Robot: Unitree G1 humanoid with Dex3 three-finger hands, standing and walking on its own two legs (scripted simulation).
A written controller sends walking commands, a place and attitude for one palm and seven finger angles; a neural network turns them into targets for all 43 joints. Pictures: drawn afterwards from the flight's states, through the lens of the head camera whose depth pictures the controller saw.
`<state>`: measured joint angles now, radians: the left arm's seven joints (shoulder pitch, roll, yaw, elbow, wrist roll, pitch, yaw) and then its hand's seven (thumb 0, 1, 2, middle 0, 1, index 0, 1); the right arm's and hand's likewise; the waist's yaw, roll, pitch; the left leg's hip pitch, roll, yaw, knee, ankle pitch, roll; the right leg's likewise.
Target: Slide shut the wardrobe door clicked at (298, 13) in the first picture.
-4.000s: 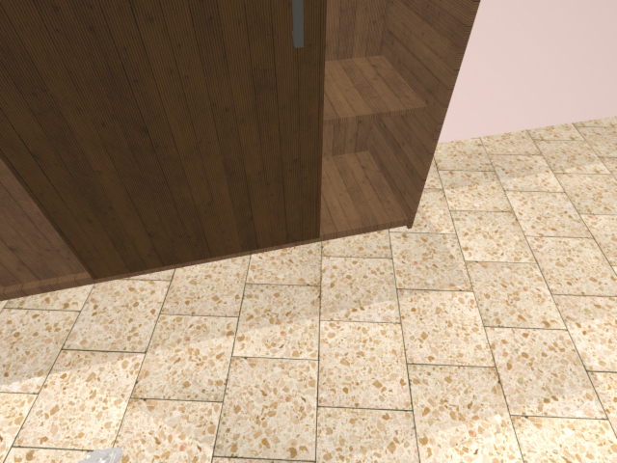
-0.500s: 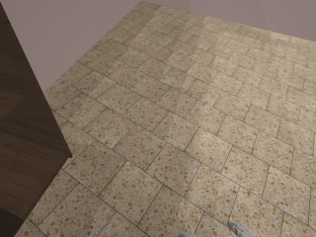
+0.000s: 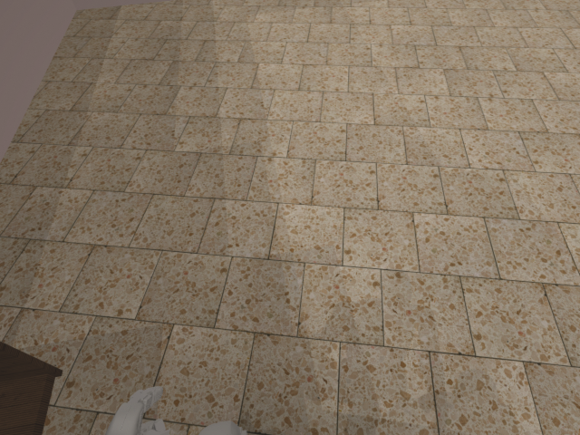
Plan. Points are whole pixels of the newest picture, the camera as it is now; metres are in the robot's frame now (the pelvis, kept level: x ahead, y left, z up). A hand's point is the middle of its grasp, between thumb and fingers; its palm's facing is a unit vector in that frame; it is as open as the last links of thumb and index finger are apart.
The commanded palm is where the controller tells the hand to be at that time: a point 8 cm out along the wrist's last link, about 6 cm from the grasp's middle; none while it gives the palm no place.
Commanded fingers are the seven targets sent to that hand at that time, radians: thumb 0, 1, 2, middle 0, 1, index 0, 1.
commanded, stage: walk to a spot facing it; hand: left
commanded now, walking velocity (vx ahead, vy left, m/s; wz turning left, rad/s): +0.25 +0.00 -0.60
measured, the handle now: out of the picture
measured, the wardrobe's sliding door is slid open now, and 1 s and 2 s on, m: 0.41 0.41 0.41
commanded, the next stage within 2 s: turn to face it in 0.70 s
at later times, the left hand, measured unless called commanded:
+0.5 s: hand (142, 431) +0.15 +0.25 -0.17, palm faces -0.21 -0.96 -0.18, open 7.4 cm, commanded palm none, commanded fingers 0.00 0.90 0.90 -0.20 -0.30 -0.20 -0.30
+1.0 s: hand (267, 282) +0.40 +0.06 -0.14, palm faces -0.52 -0.82 -0.23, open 7.4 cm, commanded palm none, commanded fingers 0.00 0.90 0.90 -0.20 -0.30 -0.20 -0.30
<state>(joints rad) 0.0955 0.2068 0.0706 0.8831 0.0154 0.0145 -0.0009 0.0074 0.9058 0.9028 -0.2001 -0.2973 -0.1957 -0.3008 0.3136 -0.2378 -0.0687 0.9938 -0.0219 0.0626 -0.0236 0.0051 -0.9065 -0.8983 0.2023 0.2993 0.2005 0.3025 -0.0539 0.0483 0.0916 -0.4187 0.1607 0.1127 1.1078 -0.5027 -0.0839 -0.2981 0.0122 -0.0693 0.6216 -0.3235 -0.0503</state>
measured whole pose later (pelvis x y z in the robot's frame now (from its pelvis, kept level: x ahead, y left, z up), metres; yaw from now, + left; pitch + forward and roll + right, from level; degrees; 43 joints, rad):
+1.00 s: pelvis +0.18 -0.02 +0.00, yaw -29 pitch -1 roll -1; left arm 0.06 0.17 0.04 0.93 0.02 -0.01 0.02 0.01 0.91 0.90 -0.20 -0.30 -0.20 -0.30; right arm 0.32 -0.19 -0.04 1.04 -0.01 0.04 -0.03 0.00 -0.91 -0.90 0.20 0.30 0.20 0.30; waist -0.08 0.05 0.08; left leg -0.42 0.12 0.05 1.11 -0.48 -0.06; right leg -0.29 -0.01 -0.15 0.59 -0.29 -0.05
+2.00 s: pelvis +0.17 -0.07 +0.02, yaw +6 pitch -1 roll +3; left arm 0.25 0.16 0.03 0.89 0.03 0.01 0.02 0.01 0.90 0.90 -0.20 -0.30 -0.20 -0.30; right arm 0.20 -0.28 -0.10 0.92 -0.03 0.08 0.03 0.00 -0.91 -0.90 0.20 0.30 0.20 0.30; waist -0.02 0.03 0.06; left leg -0.54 0.02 0.00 1.13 -0.36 -0.09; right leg -0.18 -0.10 -0.16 0.49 -0.30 -0.02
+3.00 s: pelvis +0.19 -0.07 +0.01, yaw +42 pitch -1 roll +2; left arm 0.23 0.19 0.03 0.88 0.03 0.02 0.01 0.01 0.90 0.90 -0.21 -0.30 -0.20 -0.30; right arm 0.17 -0.26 -0.08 0.94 -0.02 0.09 0.03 0.00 -0.91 -0.90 0.20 0.30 0.20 0.30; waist -0.01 0.01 0.09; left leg -0.42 0.04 0.05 0.91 -0.42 -0.08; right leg -0.19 -0.14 -0.24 0.52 -0.31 0.00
